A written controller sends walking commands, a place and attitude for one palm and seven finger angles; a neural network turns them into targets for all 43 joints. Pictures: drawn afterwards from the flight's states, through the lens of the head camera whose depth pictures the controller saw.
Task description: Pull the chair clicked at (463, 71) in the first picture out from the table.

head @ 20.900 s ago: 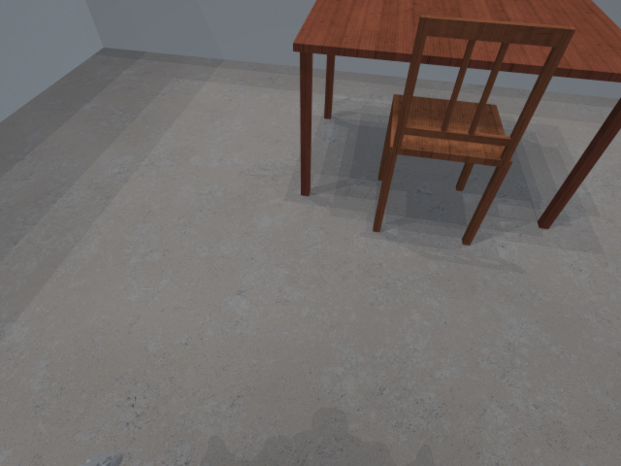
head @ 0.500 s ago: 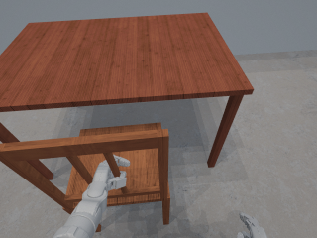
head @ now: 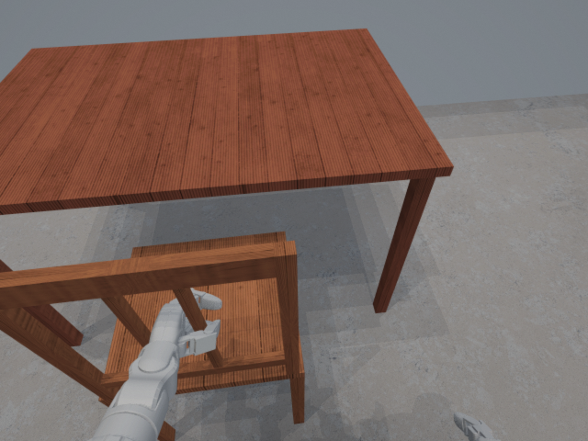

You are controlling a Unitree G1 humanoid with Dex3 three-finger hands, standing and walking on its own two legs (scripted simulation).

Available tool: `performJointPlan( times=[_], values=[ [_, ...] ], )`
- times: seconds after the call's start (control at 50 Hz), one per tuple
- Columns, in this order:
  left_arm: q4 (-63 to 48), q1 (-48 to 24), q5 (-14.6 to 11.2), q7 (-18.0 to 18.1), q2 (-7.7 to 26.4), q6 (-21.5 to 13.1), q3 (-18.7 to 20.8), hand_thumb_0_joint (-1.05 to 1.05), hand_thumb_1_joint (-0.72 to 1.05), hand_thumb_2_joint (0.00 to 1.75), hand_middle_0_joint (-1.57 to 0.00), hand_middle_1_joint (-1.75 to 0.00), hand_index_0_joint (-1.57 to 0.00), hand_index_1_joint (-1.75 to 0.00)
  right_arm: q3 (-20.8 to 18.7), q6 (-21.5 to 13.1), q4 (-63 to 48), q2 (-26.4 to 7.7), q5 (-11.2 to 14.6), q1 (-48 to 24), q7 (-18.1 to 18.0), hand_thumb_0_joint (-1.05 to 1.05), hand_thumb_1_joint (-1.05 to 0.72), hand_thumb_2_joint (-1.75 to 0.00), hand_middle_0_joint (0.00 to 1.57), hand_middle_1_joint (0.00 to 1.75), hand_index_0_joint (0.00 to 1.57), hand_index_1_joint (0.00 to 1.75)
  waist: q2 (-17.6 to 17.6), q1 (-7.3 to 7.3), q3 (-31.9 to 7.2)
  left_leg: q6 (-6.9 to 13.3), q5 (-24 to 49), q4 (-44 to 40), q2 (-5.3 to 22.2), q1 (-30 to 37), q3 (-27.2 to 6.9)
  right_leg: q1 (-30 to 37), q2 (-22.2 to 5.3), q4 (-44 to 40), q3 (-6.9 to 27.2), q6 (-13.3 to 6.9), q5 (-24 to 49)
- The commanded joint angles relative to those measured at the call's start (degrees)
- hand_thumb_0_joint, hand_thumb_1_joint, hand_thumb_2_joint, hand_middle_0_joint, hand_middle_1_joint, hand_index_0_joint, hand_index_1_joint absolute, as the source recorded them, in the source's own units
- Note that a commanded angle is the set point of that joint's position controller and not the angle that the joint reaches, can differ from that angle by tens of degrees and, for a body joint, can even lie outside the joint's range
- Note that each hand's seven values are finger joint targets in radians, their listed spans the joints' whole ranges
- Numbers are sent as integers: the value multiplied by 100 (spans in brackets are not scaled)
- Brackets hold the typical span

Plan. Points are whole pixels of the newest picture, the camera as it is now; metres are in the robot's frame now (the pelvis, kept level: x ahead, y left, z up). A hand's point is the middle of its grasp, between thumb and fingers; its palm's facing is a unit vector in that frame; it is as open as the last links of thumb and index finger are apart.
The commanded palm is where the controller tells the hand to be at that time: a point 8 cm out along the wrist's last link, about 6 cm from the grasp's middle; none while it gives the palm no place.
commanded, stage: open the thumb and straighten the fingers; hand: left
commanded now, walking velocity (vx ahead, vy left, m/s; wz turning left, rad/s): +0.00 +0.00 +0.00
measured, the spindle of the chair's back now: (145, 337) +0.30 +0.25 -0.07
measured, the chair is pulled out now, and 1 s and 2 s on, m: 0.16 0.16 0.16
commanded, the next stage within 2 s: draw the fingers out of the gap in 0.60 s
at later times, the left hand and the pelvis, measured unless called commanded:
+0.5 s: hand (206, 333) +0.30 +0.15 -0.07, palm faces +0.01 -0.99 -0.17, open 16.3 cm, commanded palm +0.28 +0.20 -0.04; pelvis -0.03 +0.02 -0.03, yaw +0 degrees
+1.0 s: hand (200, 362) +0.26 +0.15 -0.08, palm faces +0.01 -0.99 -0.15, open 17.5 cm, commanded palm +0.24 +0.20 -0.05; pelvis -0.03 +0.02 -0.03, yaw -1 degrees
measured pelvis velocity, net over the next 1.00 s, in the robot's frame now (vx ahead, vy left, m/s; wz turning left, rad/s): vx -0.03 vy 0.02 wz -0.01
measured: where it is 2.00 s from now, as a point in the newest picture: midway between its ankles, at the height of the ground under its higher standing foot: outside the picture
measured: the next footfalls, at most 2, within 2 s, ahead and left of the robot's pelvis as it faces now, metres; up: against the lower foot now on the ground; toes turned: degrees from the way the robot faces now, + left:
none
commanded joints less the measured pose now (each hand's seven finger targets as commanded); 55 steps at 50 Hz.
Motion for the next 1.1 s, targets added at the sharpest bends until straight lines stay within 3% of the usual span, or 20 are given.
performJointPlan(
  times=[0.0, 0.06, 0.08, 0.12, 0.18, 0.34, 0.36, 0.44, 0.5, 0.56, 0.62, 0.66, 0.68, 0.7, 0.72, 0.76, 0.8, 0.92, 1.02, 1.08],
  values=[
    [-1387, -1039, -6, -67, 712, -67, 302, 0, -7, 43, -50, -145, -50, -145, -336, -279, -846, -756, 33, -191, 99, 0, -90, -90, 20, 30, 20, 30, -455, -57, -1375, 430, 1236, 583, -325, 727, 242, -793, -9, 111, 22, 173, 2895],
    [-1560, -1204, -23, -72, 579, 186, 206, 0, -43, 26, -47, -138, -47, -138, -325, -259, -960, -762, 66, -213, 85, 0, -90, -90, 20, 30, 20, 30, -351, -53, -1289, 417, 939, 740, -317, 505, 196, -1113, 5, 260, 0, 148, 2341],
    [-1529, -1592, 30, -4, 1190, 235, 681, 0, -55, 20, -45, -130, -45, -130, -335, -227, -914, -860, 65, -152, 48, 0, -90, -90, 20, 30, 20, 30, -297, -70, -1265, 417, 819, 789, -303, 434, 157, -1238, 30, 290, 22, 131, 2115],
    [-1640, -1781, 69, 39, 870, 374, 417, 0, -55, 20, -40, -116, -40, -116, -301, -202, -955, -795, 72, -179, 17, 0, -90, -90, 20, 30, 20, 30, -13, -87, -1267, 399, 647, 814, -300, 493, 134, -1449, 35, 320, 6, 114, 1757],
    [-1775, -1907, -10, 100, 602, 507, 236, 0, -55, 20, -32, -94, -32, -94, -301, -231, -995, -811, 74, -153, -29, 0, -90, -90, 20, 30, 20, 30, -222, -136, -1361, 391, 549, 873, -259, 517, 57, -1629, 97, 390, -63, 97, 1460],
    [-1711, -2376, 21, 307, 614, 636, 312, 0, -55, 20, -13, -36, -13, -36, -253, -282, -898, -788, 42, -72, -109, 0, -90, -90, 20, 30, 20, 30, -243, -118, -1459, 349, 107, 861, -222, 434, -80, -1921, 135, 484, -95, 82, 825],
    [-1116, -2094, 73, 309, 787, 691, 550, 0, -55, 20, -10, -29, -10, -29, -252, -252, -839, -818, 20, -23, -114, 0, -90, -90, 20, 30, 20, 30, -504, -85, -1228, 347, -11, 933, -228, 135, -80, -2055, 142, 534, -102, 78, 705],
    [-1519, -2634, 101, 303, 840, 563, 516, 0, -55, 20, 0, 0, 0, 0, -229, -245, -920, -785, 16, 16, -100, 0, -90, -90, 20, 30, 20, 30, -92, -99, -1586, 332, -85, 959, -218, 293, -97, -2078, 126, 588, -66, 56, 583],
    [-1635, -2605, 52, 319, 709, 492, 419, 0, -55, 20, 0, 0, 0, 0, -233, -297, -910, -761, 15, 78, -107, 0, -90, -90, 20, 30, 20, 30, -8, -118, -1746, 314, 62, 983, -181, 444, -135, -2090, 147, 631, -89, 38, 679],
    [-1542, -2279, 17, 317, 467, 568, 237, 0, -55, 20, 0, 0, 0, 0, -236, -312, -912, -757, 24, 85, -84, 0, -90, -90, 20, 30, 20, 30, -274, -120, -1660, 325, 144, 1004, -188, 332, -115, -2065, 161, 654, -122, 56, 798],
    [-1456, -2487, 4, 338, 759, 670, 463, 0, -55, 20, 0, 0, 0, 0, -238, -271, -879, -806, 31, 85, -113, 0, -90, -90, 20, 30, 20, 30, -485, -142, -1523, 361, -64, 1010, -213, 91, -92, -2057, 160, 592, -76, 87, 656],
    [-1686, -2472, 31, 333, 704, 659, 392, 0, -55, 20, 0, 0, 0, 0, -233, -271, -926, -773, 35, 69, -115, 0, -90, -90, 20, 30, 20, 30, -189, -123, -1613, 352, 19, 1000, -220, 226, -75, -2034, 151, 602, -71, 68, 707],
    [-1150, -2468, 108, 324, 843, 678, 509, 0, -55, 20, 0, 0, 0, 0, -236, -244, -817, -817, 13, 148, -125, 0, -90, -90, 20, 30, 20, 30, -369, -188, -1330, 350, -74, 1087, -220, -28, -92, -2233, 169, 647, -74, 58, 613],
    [-1177, -2230, 77, 303, 638, 642, 436, 0, -55, 20, 0, 0, 0, 0, -230, -241, -855, -776, 7, 136, -100, 0, -90, -90, 20, 30, 20, 30, -349, -140, -1316, 362, -49, 1117, -231, -101, -52, -2231, 147, 666, -66, 70, 662],
    [-1373, -1927, 61, 293, 784, 579, 581, 0, -55, 20, 0, 0, 0, 0, -250, -246, -940, -791, 10, 109, -83, 0, -90, -90, 20, 30, 20, 30, -327, -18, -1510, 345, -20, 1102, -220, -53, -43, -2105, 129, 688, -63, 52, 663],
    [-1911, -1723, 52, 256, 559, 486, 293, 0, -55, 20, 0, 0, 0, 0, -256, -275, -1074, -737, 23, 52, -53, 0, -90, -90, 20, 30, 20, 30, 122, -1, -1764, 317, 187, 1082, -201, 280, -39, -2050, 124, 732, -84, 18, 788],
    [-2181, -1419, 43, 285, 572, 490, 259, 0, -55, 20, 0, 0, 0, 0, -274, -292, -1130, -746, 20, 35, -49, 0, -90, -90, 20, 30, 20, 30, 48, -10, -1843, 317, 267, 1090, -174, 361, -64, -2017, 131, 749, -106, 25, 840],
    [-2763, -700, -18, 348, 710, 656, 294, 0, -55, 20, 0, 0, 0, 0, -235, -301, -1284, -752, 28, -175, -133, 0, -90, -90, 20, 30, 20, 30, -377, -27, -1459, 384, 67, 1092, -210, 16, -4, -1901, 118, 664, -50, 80, 806],
    [-3433, -307, -14, 281, 579, 633, 18, 0, -55, 20, 0, 0, 0, 0, -187, -422, -1364, -692, 29, -309, -210, 0, -90, -90, 20, 30, 20, 30, 38, -51, -1451, 375, 107, 1126, -205, 182, -43, -1963, 96, 708, -57, 55, 778],
    [-3511, 183, -50, 238, 482, 731, -103, 0, -55, 20, 0, 0, 0, 0, -163, -511, -1419, -703, 18, -315, -225, 0, -90, -90, 20, 30, 20, 30, -153, -65, -1381, 382, 106, 1165, -213, 124, -80, -1964, 116, 727, -92, 60, 783]
  ],
)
